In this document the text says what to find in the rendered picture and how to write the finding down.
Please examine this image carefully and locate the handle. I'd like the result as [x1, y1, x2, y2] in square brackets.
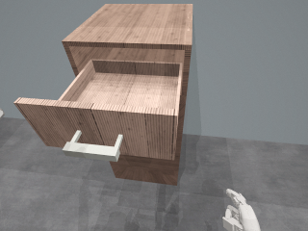
[63, 130, 123, 162]

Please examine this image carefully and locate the cabinet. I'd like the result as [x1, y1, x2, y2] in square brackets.
[62, 4, 193, 186]

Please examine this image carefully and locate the right robot hand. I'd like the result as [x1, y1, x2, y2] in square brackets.
[222, 189, 261, 231]

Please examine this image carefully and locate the drawer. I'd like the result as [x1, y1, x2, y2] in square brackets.
[13, 59, 183, 161]

